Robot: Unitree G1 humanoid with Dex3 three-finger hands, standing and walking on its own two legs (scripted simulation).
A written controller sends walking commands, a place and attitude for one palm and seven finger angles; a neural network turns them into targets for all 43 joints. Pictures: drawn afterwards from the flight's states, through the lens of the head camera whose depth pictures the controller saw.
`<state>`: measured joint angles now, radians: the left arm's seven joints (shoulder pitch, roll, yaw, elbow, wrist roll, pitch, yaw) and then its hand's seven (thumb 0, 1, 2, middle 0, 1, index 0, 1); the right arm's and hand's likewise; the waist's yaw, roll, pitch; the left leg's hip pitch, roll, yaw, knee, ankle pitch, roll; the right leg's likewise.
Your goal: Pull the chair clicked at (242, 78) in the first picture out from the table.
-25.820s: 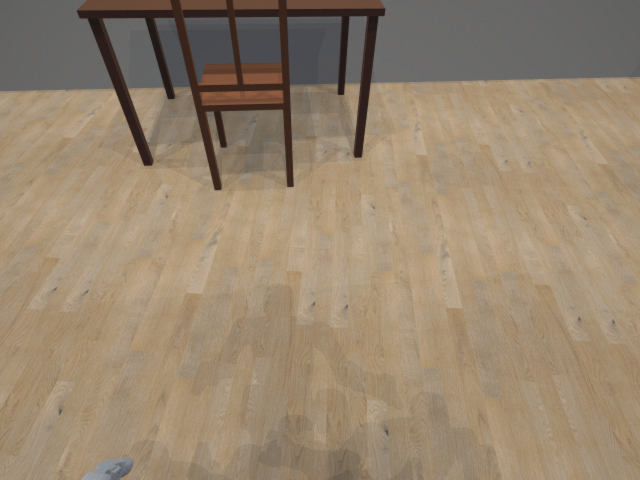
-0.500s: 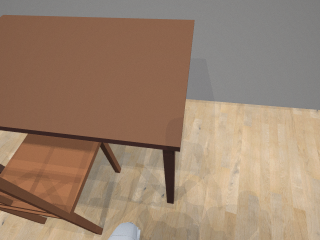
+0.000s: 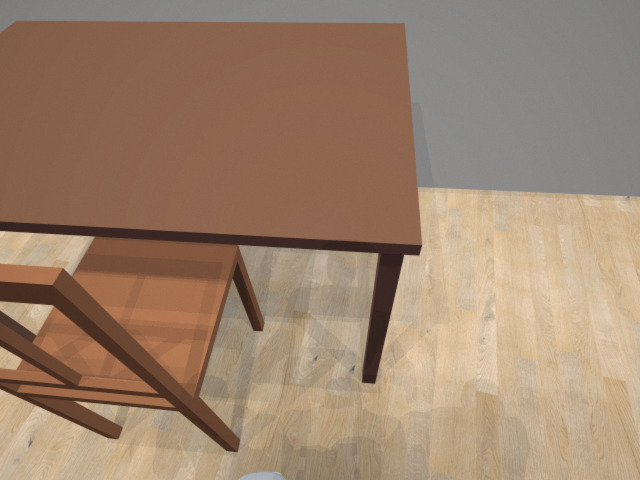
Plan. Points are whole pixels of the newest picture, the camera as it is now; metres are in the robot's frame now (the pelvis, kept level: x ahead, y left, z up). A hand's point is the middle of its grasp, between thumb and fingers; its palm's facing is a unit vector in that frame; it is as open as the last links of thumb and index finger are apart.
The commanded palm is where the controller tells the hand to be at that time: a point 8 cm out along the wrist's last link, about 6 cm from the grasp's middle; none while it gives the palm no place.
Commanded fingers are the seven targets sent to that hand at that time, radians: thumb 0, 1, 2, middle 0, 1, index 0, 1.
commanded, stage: shuffle to correct the standing spot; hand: left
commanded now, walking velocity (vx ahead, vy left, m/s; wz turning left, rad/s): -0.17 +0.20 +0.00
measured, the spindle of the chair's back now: (15, 344) +0.27 +0.49 -0.06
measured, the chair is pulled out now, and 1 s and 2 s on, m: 0.00 0.00 0.00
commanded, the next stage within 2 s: come to a stop and stand still in 0.52 s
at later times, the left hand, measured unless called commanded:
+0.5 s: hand out of the picture -0.10 +0.32 -0.16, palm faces +0.14 -0.95 -0.27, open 7.4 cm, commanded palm none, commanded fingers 0.00 0.90 0.90 -0.20 -0.30 -0.20 -0.30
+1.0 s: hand out of the picture -0.15 +0.36 -0.15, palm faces +0.03 -0.98 -0.19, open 7.4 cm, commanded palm none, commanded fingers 0.00 0.90 0.90 -0.20 -0.30 -0.20 -0.30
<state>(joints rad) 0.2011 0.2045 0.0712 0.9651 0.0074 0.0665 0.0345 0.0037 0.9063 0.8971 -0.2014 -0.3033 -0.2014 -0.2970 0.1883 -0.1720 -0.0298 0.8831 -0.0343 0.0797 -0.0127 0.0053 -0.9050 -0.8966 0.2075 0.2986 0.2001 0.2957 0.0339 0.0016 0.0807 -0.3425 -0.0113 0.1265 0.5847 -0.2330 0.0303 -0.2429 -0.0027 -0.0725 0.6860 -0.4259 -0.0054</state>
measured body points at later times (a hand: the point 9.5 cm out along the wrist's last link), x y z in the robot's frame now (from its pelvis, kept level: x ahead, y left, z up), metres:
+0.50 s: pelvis -0.11 +0.11 +0.01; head -0.08 +0.12 +0.46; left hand -0.11 +0.37 -0.14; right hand -0.01 -0.16 -0.12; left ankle -0.13 +0.26 -0.71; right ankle -0.04 -0.06 -0.72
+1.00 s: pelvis -0.17 +0.17 +0.02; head -0.16 +0.18 +0.47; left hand -0.15 +0.41 -0.14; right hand -0.19 -0.05 -0.13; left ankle -0.13 +0.26 -0.72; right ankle -0.22 +0.06 -0.71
